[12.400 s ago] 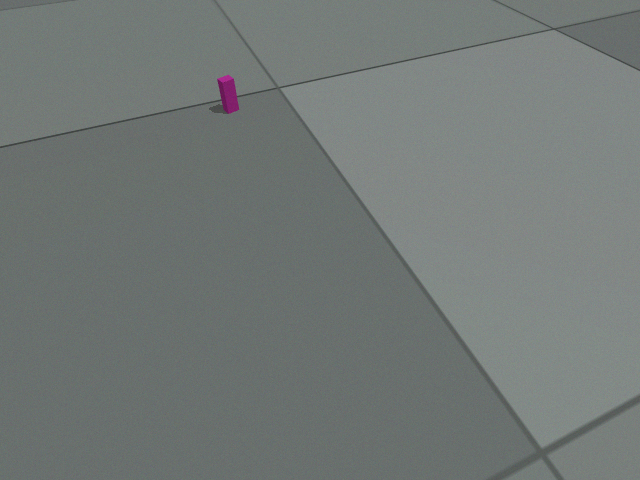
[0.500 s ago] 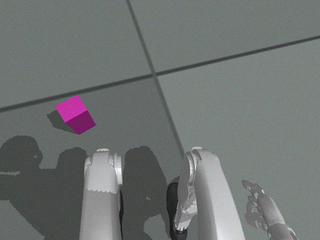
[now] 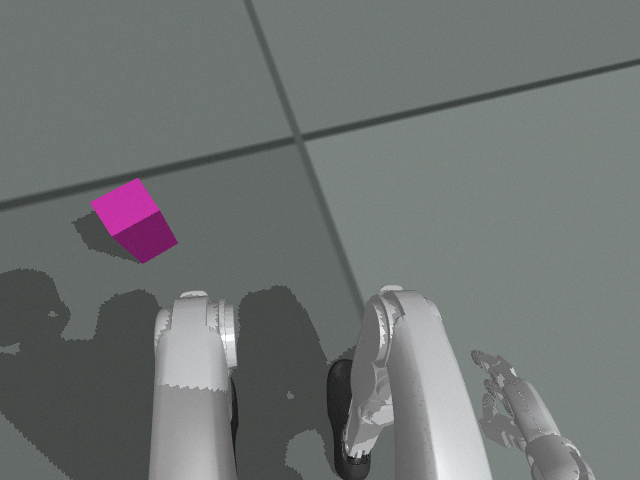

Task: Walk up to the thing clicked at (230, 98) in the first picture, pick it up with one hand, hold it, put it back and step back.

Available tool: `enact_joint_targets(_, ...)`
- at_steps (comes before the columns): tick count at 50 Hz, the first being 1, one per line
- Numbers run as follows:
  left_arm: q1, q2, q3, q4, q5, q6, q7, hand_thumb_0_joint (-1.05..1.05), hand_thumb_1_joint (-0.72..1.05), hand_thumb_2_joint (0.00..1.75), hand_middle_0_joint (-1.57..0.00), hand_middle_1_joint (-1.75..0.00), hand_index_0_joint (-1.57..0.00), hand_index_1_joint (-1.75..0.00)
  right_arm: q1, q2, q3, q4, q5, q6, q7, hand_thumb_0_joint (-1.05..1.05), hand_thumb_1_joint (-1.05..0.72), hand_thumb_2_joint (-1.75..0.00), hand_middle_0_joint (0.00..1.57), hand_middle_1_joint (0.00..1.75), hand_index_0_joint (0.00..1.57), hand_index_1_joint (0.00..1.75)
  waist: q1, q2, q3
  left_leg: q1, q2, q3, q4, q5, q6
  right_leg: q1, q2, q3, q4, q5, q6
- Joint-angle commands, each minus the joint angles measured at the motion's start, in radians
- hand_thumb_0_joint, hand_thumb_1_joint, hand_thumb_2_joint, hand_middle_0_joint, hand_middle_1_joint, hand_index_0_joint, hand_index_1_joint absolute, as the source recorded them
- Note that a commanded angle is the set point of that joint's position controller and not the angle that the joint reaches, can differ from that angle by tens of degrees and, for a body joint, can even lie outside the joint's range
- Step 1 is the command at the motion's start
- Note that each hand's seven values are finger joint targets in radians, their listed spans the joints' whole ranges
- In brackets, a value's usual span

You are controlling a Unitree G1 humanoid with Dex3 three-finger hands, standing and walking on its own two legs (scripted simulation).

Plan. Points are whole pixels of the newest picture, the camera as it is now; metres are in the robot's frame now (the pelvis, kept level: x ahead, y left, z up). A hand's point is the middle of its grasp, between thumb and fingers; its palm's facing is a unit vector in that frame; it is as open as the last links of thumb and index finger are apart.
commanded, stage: approach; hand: left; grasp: from the side
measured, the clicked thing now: (140, 225) +0.46 +0.27 -0.28
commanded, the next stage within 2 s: close in in 0.32 s
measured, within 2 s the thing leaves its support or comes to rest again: neither
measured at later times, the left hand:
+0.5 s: hand (52, 257) +0.38 +0.36 -0.21, palm faces +0.20 -0.98 +0.04, open 17.6 cm
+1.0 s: hand (115, 259) +0.39 +0.29 -0.24, palm faces +0.25 -0.97 +0.02, open 17.7 cm
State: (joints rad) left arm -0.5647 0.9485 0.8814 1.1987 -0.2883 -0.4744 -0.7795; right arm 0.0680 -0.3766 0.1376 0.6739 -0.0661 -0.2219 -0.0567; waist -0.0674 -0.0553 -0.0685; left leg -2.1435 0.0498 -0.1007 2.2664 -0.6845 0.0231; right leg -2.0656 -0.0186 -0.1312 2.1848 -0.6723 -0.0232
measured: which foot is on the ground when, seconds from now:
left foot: down 0.00-1.00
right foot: down 0.00-1.00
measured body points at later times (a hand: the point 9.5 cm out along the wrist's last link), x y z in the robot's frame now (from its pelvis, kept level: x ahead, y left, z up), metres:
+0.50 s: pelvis -0.01 +0.01 -0.08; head +0.23 +0.15 +0.28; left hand +0.36 +0.41 -0.21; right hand +0.17 -0.26 -0.13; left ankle +0.08 +0.12 -0.35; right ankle +0.10 -0.11 -0.35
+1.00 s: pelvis -0.02 +0.01 -0.10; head +0.20 +0.16 +0.26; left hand +0.37 +0.34 -0.24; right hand +0.13 -0.26 -0.14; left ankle +0.08 +0.12 -0.35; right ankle +0.10 -0.11 -0.35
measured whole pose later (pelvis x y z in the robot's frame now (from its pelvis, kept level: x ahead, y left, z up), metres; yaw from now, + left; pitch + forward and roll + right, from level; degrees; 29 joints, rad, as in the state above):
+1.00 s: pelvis -0.02 +0.01 -0.10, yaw -8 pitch +12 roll -15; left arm -0.52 0.74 0.61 1.36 -0.23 -1.05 -0.29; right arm -0.13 -0.39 0.41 0.62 -0.30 -0.07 0.11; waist -0.18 -0.22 0.24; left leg -2.23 0.06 -0.30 2.64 -0.69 0.03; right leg -2.08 0.03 -0.28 2.42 -0.60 0.01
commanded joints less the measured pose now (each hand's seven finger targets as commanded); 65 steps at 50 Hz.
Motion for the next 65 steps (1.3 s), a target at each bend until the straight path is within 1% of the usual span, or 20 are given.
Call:
enact_joint_targets(1, -0.123, 0.27, 0.024, -0.027, -0.055, -0.118, 0.002, 0.0, -0.61, 0.02, -0.1, -0.06, -0.07, -0.09, 0.101, -0.242, -0.056, -0.043, -0.011, -0.032, -0.009, 0.0, -0.92, -0.91, 0.2, 0.3, 0.2, 0.3, -0.018, 0.144, -0.494, 0.358, -0.01, 0.001, -0.202, 0.128, 0.004, 0.24, 0.051, -0.006, -0.167, 0.102, -0.015)
enact_joint_targets(4, -0.17, 0.257, -0.015, -0.018, -0.047, -0.175, 0.015, 0.0, -0.61, 0.02, -0.1, -0.06, -0.07, -0.09, 0.066, -0.25, -0.038, -0.054, -0.032, -0.028, 0.001, 0.0, -0.91, -0.9, 0.2, 0.3, 0.2, 0.3, -0.027, 0.178, -0.478, 0.356, -0.002, -0.006, -0.162, 0.12, -0.003, 0.207, 0.057, -0.017, -0.132, 0.096, -0.016)
enact_joint_targets(6, -0.167, 0.366, 0.054, -0.02, -0.032, -0.216, 0.038, 0.0, -0.61, 0.03, -0.09, -0.05, -0.06, -0.08, 0.058, -0.269, -0.025, -0.042, -0.05, -0.023, 0.007, 0.0, -0.91, -0.9, 0.2, 0.3, 0.2, 0.3, -0.007, 0.215, -0.509, 0.38, 0.002, -0.006, -0.134, 0.151, -0.009, 0.228, 0.06, -0.022, -0.102, 0.12, -0.015)
enact_joint_targets(9, -0.193, 0.432, 0.083, -0.091, -0.013, -0.281, 0.06, 0.0, -0.6, 0.03, -0.09, -0.06, -0.06, -0.09, 0.036, -0.283, -0.004, -0.048, -0.078, -0.007, 0.016, 0.0, -0.92, -0.91, 0.2, 0.3, 0.2, 0.3, 0.006, 0.303, -0.571, 0.442, 0.012, -0.017, -0.115, 0.205, -0.021, 0.248, 0.063, -0.031, -0.059, 0.154, -0.017)
enact_joint_targets(11, -0.159, 0.388, 0.047, -0.112, 0.002, -0.312, 0.065, 0.0, -0.58, 0.03, -0.1, -0.06, -0.06, -0.09, 0.014, -0.289, 0.01, -0.047, -0.096, 0.008, 0.025, 0.0, -0.92, -0.91, 0.2, 0.3, 0.2, 0.3, -0.007, 0.345, -0.549, 0.473, 0.019, -0.029, -0.11, 0.206, -0.026, 0.21, 0.067, -0.047, -0.043, 0.146, -0.019)
enact_joint_targets(15, -0.146, 0.411, 0.054, -0.119, 0.011, -0.374, 0.084, 0.0, -0.61, 0.04, -0.1, -0.09, -0.07, -0.11, -0.029, -0.309, 0.041, -0.035, -0.13, 0.037, 0.032, 0.0, -0.93, -0.91, 0.2, 0.3, 0.2, 0.3, -0.023, 0.4, -0.529, 0.473, 0.027, -0.044, -0.083, 0.206, -0.035, 0.218, 0.073, -0.072, -0.004, 0.161, -0.016)
enact_joint_targets(16, -0.111, 0.437, 0.087, -0.122, 0.015, -0.383, 0.096, 0.0, -0.61, 0.04, -0.1, -0.09, -0.07, -0.11, -0.041, -0.321, 0.04, -0.042, -0.14, 0.043, 0.032, 0.0, -0.93, -0.91, 0.2, 0.3, 0.2, 0.3, -0.016, 0.432, -0.536, 0.499, 0.033, -0.05, -0.08, 0.235, -0.04, 0.215, 0.074, -0.079, 0.01, 0.18, -0.016)
enact_joint_targets(19, -0.118, 0.244, -0.038, -0.067, 0.003, -0.399, 0.107, 0.0, -0.61, 0.04, -0.1, -0.1, -0.08, -0.12, -0.073, -0.332, 0.06, -0.049, -0.155, 0.058, 0.043, 0.0, -0.94, -0.91, 0.2, 0.3, 0.2, 0.3, -0.086, 0.449, -0.47, 0.538, 0.043, -0.095, -0.074, 0.251, -0.052, 0.134, 0.073, -0.118, 0.043, 0.184, -0.019)
enact_joint_targets(20, -0.104, 0.216, -0.046, -0.031, -0.002, -0.403, 0.117, 0.0, -0.61, 0.03, -0.1, -0.1, -0.08, -0.12, -0.07, -0.337, 0.063, -0.041, -0.16, 0.063, 0.045, 0.0, -0.94, -0.91, 0.2, 0.3, 0.2, 0.3, -0.097, 0.443, -0.451, 0.544, 0.046, -0.108, -0.067, 0.251, -0.055, 0.123, 0.074, -0.13, 0.049, 0.184, -0.018)
enact_joint_targets(21, -0.153, 0.138, -0.12, -0.017, -0.011, -0.411, 0.121, 0.0, -0.61, 0.02, -0.1, -0.1, -0.08, -0.12, -0.089, -0.33, 0.079, -0.056, -0.161, 0.066, 0.048, 0.0, -0.95, -0.91, 0.2, 0.3, 0.2, 0.3, -0.136, 0.411, -0.422, 0.513, 0.046, -0.12, -0.055, 0.212, -0.052, 0.107, 0.074, -0.14, 0.048, 0.172, -0.015)
enact_joint_targets(22, -0.157, 0.15, -0.115, -0.006, -0.009, -0.418, 0.137, 0.0, -0.61, 0.0, -0.1, -0.09, -0.09, -0.09, -0.089, -0.34, 0.08, -0.051, -0.164, 0.069, 0.05, 0.0, -0.94, -0.91, 0.2, 0.3, 0.2, 0.3, -0.136, 0.409, -0.388, 0.5, 0.049, -0.13, -0.054, 0.199, -0.055, 0.098, 0.07, -0.146, 0.061, 0.175, -0.014)
enact_joint_targets(23, -0.203, 0.1, -0.172, 0.0, -0.007, -0.432, 0.152, 0.0, -0.61, 0.0, -0.09, -0.09, -0.09, -0.09, -0.11, -0.33, 0.098, -0.071, -0.166, 0.071, 0.056, 0.0, -0.95, -0.91, 0.2, 0.3, 0.2, 0.3, -0.161, 0.37, -0.365, 0.456, 0.048, -0.139, -0.046, 0.151, -0.052, 0.103, 0.072, -0.155, 0.062, 0.155, -0.01)
enact_joint_targets(24, -0.153, 0.172, -0.104, 0.028, -0.004, -0.44, 0.18, 0.0, -0.61, 0.0, -0.1, -0.08, -0.09, -0.08, -0.098, -0.343, 0.094, -0.057, -0.171, 0.078, 0.058, 0.0, -0.95, -0.91, 0.2, 0.3, 0.2, 0.3, -0.133, 0.352, -0.359, 0.441, 0.046, -0.135, -0.029, 0.158, -0.05, 0.119, 0.073, -0.155, 0.064, 0.167, -0.007)
enact_joint_targets(30, -0.126, 0.187, -0.066, 0.026, 0.033, -0.535, 0.352, 0.0, -0.61, 0.0, -0.1, -0.07, -0.1, -0.07, -0.14, -0.343, 0.131, -0.071, -0.205, 0.112, 0.098, 0.0, -0.95, -0.91, 0.2, 0.3, 0.2, 0.3, -0.102, 0.343, -0.301, 0.359, 0.036, -0.117, -0.002, 0.101, -0.044, 0.197, 0.086, -0.162, 0.06, 0.143, -0.002)
enact_joint_targets(35, -0.093, 0.145, -0.106, -0.007, 0.089, -0.582, 0.443, 0.0, -0.61, 0.0, -0.09, -0.06, -0.09, -0.06, -0.159, -0.348, 0.131, -0.073, -0.225, 0.131, 0.122, 0.0, -0.95, -0.91, 0.2, 0.3, 0.2, 0.3, -0.125, 0.394, -0.284, 0.36, 0.04, -0.121, -0.006, 0.104, -0.052, 0.193, 0.088, -0.169, 0.076, 0.165, -0.003)
enact_joint_targets(41, -0.115, 0.008, -0.25, -0.023, 0.08, -0.607, 0.458, 0.0, -0.61, 0.0, -0.09, -0.06, -0.09, -0.05, -0.177, -0.35, 0.136, -0.082, -0.235, 0.148, 0.137, 0.0, -0.96, -0.91, 0.2, 0.3, 0.2, 0.3, -0.192, 0.328, -0.255, 0.316, 0.038, -0.142, 0.014, 0.058, -0.042, 0.185, 0.091, -0.183, 0.066, 0.161, 0.003)
enact_joint_targets(47, -0.139, -0.02, -0.265, 0.022, 0.039, -0.64, 0.494, 0.0, -0.61, 0.0, -0.08, -0.05, -0.09, -0.04, -0.187, -0.353, 0.154, -0.091, -0.231, 0.148, 0.147, 0.0, -0.94, -0.91, 0.2, 0.3, 0.2, 0.3, -0.196, 0.26, -0.246, 0.272, 0.03, -0.157, 0.033, 0.005, -0.033, 0.193, 0.094, -0.193, 0.062, 0.127, 0.009)
enact_joint_targets(51, -0.115, 0.008, -0.245, 0.068, 0.059, -0.665, 0.539, 0.0, -0.61, 0.0, -0.07, -0.06, -0.09, -0.04, -0.203, -0.348, 0.169, -0.098, -0.238, 0.156, 0.154, 0.0, -0.94, -0.9, 0.2, 0.3, 0.2, 0.3, -0.174, 0.257, -0.19, 0.226, 0.029, -0.156, 0.029, -0.044, -0.031, 0.189, 0.096, -0.193, 0.065, 0.093, 0.008)
enact_joint_targets(55, -0.078, 0.04, -0.219, 0.048, 0.084, -0.688, 0.571, 0.0, -0.61, 0.0, -0.07, -0.05, -0.08, -0.04, -0.206, -0.342, 0.179, -0.105, -0.252, 0.167, 0.158, 0.0, -0.94, -0.91, 0.2, 0.3, 0.2, 0.3, -0.154, 0.293, -0.216, 0.258, 0.03, -0.14, 0.039, 0.036, -0.038, 0.225, 0.102, -0.186, 0.072, 0.149, 0.004)
enact_joint_targets(65, -0.111, -0.072, -0.32, -0.035, 0.078, -0.685, 0.596, 0.0, -0.61, 0.01, -0.07, -0.04, -0.07, -0.04, -0.198, -0.355, 0.167, -0.091, -0.259, 0.173, 0.168, 0.0, -0.94, -0.91, 0.2, 0.3, 0.2, 0.3, -0.207, 0.328, -0.25, 0.318, 0.035, -0.167, 0.036, 0.075, -0.048, 0.217, 0.098, -0.2, 0.084, 0.202, 0.006)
